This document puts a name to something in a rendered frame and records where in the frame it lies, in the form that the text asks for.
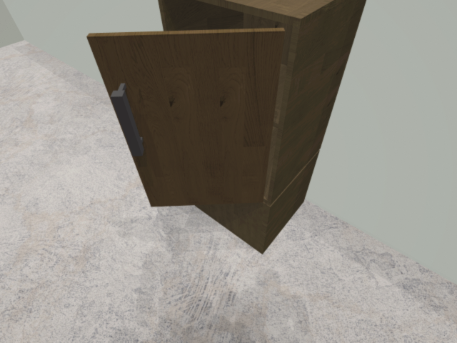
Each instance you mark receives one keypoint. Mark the cupboard door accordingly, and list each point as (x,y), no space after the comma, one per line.
(204,103)

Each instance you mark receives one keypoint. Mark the handle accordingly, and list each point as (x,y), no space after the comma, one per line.
(126,118)

